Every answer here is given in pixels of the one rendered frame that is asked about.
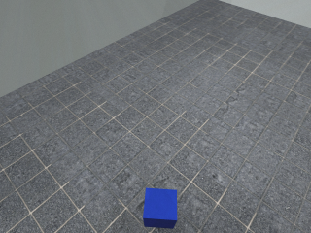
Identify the carton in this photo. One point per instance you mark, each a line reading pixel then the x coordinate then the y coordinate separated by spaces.
pixel 160 208

